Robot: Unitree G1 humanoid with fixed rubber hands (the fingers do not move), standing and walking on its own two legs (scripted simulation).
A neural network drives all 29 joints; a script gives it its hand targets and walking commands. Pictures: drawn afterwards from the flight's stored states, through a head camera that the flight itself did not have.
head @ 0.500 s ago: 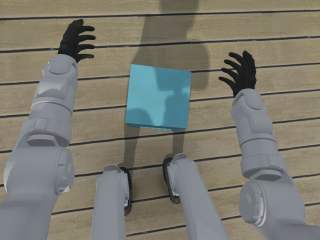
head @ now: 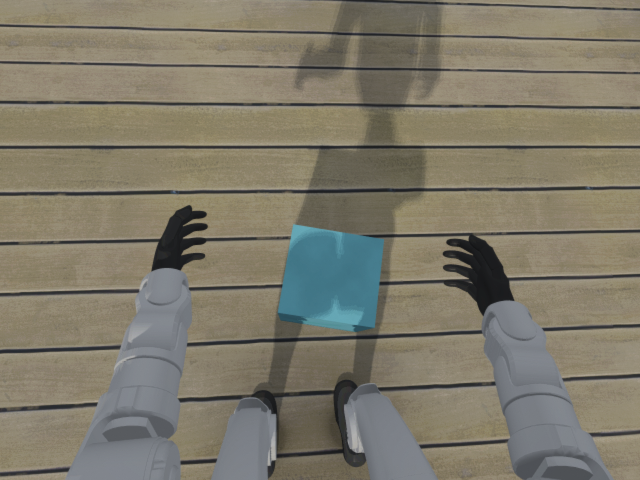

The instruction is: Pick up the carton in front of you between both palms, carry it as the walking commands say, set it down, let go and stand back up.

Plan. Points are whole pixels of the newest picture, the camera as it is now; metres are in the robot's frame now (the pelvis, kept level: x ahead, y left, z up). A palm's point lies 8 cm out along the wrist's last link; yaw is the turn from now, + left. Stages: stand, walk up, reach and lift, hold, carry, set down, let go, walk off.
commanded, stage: let go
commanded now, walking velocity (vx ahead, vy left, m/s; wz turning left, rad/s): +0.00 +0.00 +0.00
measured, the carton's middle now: (327, 283) +0.43 -0.08 -0.57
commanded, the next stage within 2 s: stand in 1.04 s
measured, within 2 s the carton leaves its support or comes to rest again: neither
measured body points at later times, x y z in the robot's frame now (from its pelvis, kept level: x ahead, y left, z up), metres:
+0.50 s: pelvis +0.07 +0.00 +0.08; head +0.14 +0.01 +0.52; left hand +0.29 +0.21 -0.01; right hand +0.23 -0.24 +0.00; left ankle +0.04 +0.11 -0.66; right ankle +0.04 -0.12 -0.66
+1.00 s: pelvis +0.05 +0.00 +0.08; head +0.05 +0.00 +0.53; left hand +0.23 +0.22 +0.00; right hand +0.23 -0.25 +0.02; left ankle +0.04 +0.11 -0.66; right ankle +0.04 -0.12 -0.66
